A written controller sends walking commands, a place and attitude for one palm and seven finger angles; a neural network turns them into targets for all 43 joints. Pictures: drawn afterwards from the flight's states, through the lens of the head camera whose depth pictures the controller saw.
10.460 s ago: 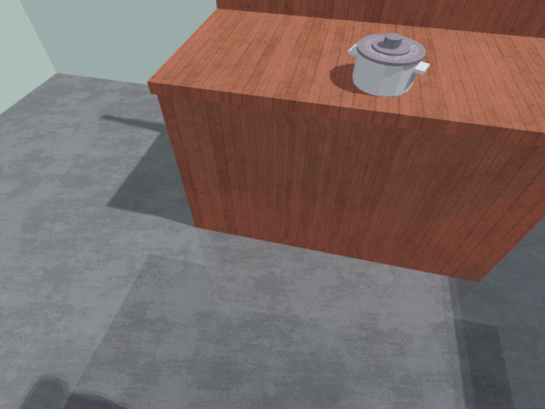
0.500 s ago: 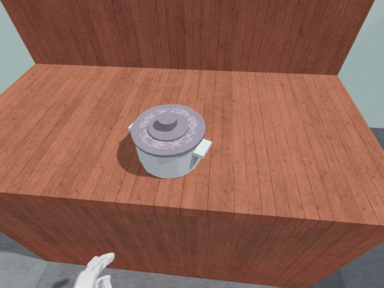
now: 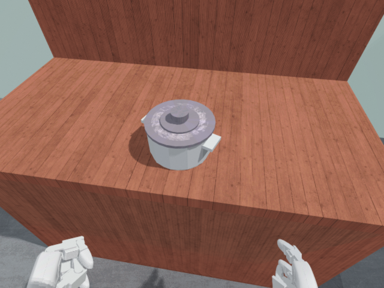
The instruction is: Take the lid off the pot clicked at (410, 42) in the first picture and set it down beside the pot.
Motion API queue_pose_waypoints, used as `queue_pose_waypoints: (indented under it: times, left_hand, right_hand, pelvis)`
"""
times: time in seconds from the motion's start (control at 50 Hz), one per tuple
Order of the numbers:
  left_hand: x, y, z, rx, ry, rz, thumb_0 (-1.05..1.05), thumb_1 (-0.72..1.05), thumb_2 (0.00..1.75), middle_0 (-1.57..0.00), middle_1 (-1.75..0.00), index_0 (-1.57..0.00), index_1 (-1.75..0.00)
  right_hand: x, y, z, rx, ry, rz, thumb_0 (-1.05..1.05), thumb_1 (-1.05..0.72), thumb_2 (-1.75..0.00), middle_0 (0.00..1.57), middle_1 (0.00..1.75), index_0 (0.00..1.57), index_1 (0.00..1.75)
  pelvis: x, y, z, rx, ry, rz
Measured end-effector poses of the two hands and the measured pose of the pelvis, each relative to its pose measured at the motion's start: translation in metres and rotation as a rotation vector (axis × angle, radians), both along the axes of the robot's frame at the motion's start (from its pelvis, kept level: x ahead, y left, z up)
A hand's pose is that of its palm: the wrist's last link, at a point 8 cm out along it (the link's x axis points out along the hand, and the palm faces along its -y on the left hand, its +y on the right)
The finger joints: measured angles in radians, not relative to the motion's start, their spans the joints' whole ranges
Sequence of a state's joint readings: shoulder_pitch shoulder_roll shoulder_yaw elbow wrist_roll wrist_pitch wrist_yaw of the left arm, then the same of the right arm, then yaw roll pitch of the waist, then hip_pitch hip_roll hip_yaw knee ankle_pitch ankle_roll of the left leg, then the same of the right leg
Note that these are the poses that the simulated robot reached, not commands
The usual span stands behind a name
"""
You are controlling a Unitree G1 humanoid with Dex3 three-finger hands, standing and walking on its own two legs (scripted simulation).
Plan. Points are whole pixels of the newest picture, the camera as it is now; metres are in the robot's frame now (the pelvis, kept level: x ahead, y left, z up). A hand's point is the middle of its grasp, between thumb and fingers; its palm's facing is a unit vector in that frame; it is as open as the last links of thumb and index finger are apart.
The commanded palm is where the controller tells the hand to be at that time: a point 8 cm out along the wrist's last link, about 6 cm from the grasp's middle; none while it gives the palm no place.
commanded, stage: raise the hand higher, near the body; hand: left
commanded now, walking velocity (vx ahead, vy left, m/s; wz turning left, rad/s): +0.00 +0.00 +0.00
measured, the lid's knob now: (179, 114) +0.49 +0.09 +0.10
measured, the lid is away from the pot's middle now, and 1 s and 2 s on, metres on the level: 0.00 0.00 0.00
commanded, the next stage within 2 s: reach forward and open the fingers in 0.82 s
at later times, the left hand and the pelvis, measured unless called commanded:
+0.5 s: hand (72, 242) +0.16 +0.23 +0.08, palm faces +0.28 -0.87 -0.40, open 3.1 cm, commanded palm +0.11 +0.27 +0.11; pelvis +0.02 +0.00 +0.00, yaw +0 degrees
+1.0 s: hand (77, 202) +0.21 +0.22 +0.13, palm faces +0.28 -0.67 -0.69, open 3.0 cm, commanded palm +0.16 +0.25 +0.16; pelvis +0.03 -0.01 +0.00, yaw -1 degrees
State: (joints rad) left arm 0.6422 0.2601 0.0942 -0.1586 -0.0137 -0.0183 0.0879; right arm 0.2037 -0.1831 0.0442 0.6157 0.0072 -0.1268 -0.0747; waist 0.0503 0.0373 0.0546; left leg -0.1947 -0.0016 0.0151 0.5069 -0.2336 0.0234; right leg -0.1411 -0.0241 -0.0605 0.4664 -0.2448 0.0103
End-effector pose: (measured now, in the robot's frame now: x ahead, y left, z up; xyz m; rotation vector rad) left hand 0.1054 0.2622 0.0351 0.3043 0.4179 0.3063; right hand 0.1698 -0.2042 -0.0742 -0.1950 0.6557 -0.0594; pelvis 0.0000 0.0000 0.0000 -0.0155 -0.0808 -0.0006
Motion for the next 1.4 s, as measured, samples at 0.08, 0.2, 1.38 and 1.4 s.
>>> queue_pose_waypoints:
  times: [0.08, 0.2, 1.38, 1.4]
  left_hand:
    - [0.000, 0.008, 0.014, 0.040, -0.031, 0.008, 0.01, 0.89, 0.90, -1.26, -1.46, -1.26, -1.46]
    - [0.005, 0.010, 0.029, 0.067, -0.084, 0.001, 0.01, 0.89, 0.90, -1.29, -1.49, -1.29, -1.49]
    - [0.096, -0.005, 0.146, 1.134, 0.104, -0.584, 0.00, 0.41, 1.20, -1.15, -0.99, -1.15, -0.98]
    - [0.097, -0.004, 0.148, 1.138, 0.106, -0.599, 0.00, 0.38, 1.21, -1.14, -0.95, -1.14, -0.95]
  right_hand:
    - [0.002, 0.001, -0.001, 0.004, -0.003, -0.005, 0.01, -0.90, -0.89, 0.21, 0.30, 0.20, 0.30]
    - [0.016, -0.003, 0.006, -0.007, -0.042, 0.001, 0.01, -0.90, -0.89, 0.21, 0.30, 0.20, 0.30]
    - [0.050, -0.027, -0.005, 0.030, 0.080, 0.021, 0.01, -0.91, -0.90, 0.20, 0.30, 0.25, 0.33]
    - [0.049, -0.025, -0.005, 0.030, 0.083, 0.026, 0.01, -0.91, -0.90, 0.20, 0.30, 0.25, 0.33]
  pelvis:
    - [0.002, 0.001, 0.001, 0.000, -0.004, -0.003]
    - [0.006, 0.004, 0.001, 0.002, -0.006, -0.003]
    - [0.009, -0.002, 0.003, 0.006, 0.050, -0.007]
    - [0.008, -0.002, 0.003, 0.005, 0.047, -0.004]
